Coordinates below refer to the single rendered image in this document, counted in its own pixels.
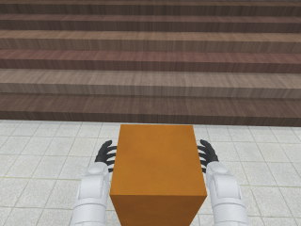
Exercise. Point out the left robot forearm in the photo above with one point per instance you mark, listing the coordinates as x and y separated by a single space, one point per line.
90 202

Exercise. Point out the left robot hand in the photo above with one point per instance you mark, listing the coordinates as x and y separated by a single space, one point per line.
103 154

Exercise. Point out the carton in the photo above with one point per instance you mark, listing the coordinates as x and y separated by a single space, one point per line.
157 177

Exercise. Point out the right robot forearm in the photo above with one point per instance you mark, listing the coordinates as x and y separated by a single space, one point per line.
226 195

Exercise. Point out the right robot hand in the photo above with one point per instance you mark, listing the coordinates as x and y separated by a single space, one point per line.
209 154

